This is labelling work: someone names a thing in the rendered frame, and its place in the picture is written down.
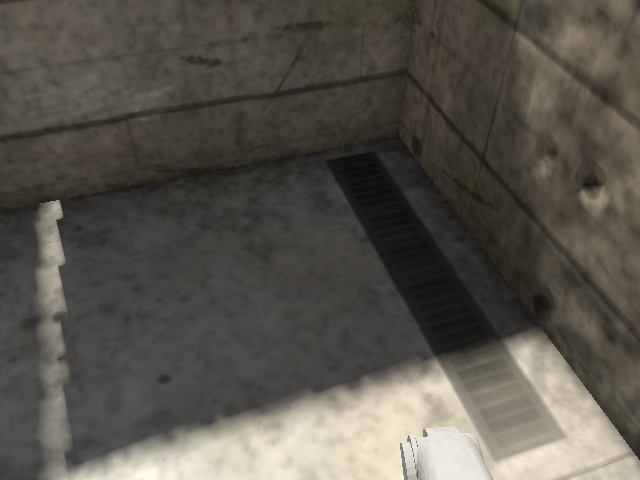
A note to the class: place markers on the robot right shin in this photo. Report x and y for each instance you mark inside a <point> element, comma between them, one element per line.
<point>475,440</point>

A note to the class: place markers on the robot right thigh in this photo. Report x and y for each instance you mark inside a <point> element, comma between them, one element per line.
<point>442,453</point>

